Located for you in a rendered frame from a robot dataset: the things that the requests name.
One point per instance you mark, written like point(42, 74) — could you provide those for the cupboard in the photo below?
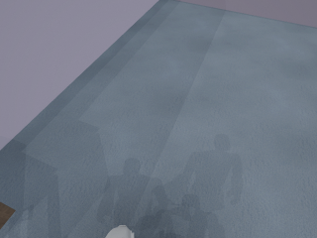
point(5, 213)

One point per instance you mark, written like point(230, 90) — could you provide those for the robot left thigh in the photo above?
point(120, 232)

